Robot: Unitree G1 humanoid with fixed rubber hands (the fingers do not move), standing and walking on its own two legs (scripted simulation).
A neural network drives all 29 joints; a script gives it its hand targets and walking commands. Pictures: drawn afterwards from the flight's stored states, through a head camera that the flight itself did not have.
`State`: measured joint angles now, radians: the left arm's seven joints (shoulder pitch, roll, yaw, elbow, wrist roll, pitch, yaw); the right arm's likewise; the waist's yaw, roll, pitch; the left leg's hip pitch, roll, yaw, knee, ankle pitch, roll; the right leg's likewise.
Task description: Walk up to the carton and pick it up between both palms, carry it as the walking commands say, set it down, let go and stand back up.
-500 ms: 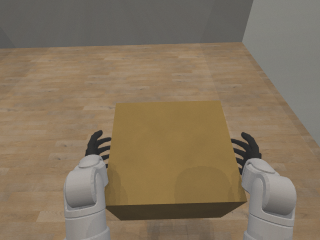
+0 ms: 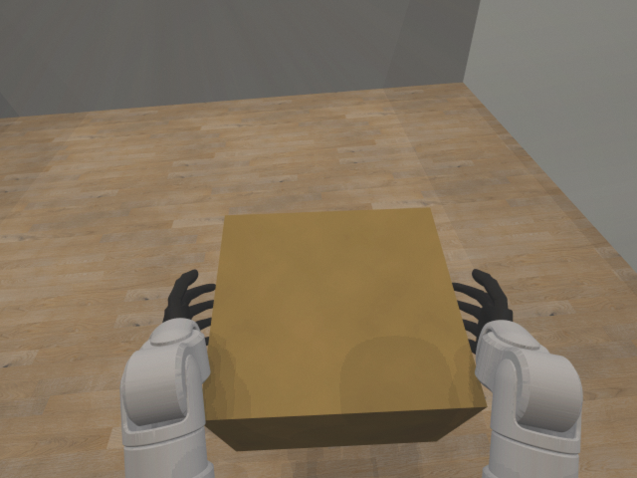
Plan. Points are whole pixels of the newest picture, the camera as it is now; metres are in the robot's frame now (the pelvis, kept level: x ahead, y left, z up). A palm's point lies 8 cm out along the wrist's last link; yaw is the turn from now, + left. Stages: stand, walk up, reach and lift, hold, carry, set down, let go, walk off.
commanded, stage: carry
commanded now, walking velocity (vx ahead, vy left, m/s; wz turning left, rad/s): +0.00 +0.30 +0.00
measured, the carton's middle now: (332, 330) +0.31 +0.00 +0.03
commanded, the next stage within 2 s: none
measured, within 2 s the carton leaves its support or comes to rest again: neither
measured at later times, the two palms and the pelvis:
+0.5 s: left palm (52, 384) +0.22 +0.30 +0.09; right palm (374, 382) +0.20 -0.04 +0.09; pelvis -0.05 +0.14 -0.01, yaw -2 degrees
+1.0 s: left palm out of the picture +0.16 +0.45 +0.09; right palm (223, 419) +0.17 +0.11 +0.10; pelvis -0.09 +0.27 +0.00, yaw +1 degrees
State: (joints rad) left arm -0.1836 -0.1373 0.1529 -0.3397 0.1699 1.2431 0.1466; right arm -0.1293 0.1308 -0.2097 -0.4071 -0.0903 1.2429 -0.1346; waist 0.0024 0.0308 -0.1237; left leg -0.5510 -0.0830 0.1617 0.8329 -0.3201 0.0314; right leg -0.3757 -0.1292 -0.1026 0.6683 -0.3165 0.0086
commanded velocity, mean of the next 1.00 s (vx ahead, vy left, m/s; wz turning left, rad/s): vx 0.00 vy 0.30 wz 0.00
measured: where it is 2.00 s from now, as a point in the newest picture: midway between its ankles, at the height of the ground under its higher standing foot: outside the picture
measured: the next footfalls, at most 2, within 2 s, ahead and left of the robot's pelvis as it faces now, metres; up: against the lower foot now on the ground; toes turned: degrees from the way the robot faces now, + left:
left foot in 0.18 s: +0.07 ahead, +0.18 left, +0.00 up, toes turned +4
right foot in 0.56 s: -0.02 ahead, +0.00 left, +0.00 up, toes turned -10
